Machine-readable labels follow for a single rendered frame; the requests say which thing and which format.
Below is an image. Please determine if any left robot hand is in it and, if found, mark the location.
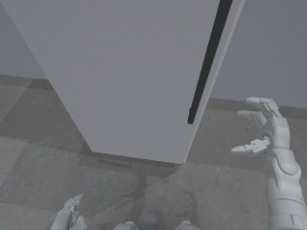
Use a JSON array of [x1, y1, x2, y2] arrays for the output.
[[50, 194, 87, 230]]

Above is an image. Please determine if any right robot hand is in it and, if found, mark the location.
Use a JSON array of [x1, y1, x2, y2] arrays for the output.
[[229, 97, 291, 157]]

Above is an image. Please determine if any right robot shin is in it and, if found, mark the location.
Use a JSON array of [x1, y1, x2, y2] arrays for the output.
[[181, 220, 191, 224]]

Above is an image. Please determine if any fridge door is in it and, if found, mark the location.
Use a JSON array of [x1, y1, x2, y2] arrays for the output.
[[0, 0, 242, 165]]

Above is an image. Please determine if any right robot forearm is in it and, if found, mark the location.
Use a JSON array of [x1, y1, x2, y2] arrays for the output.
[[264, 148, 307, 230]]

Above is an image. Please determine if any handle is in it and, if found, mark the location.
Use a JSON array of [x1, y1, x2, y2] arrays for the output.
[[187, 0, 233, 125]]

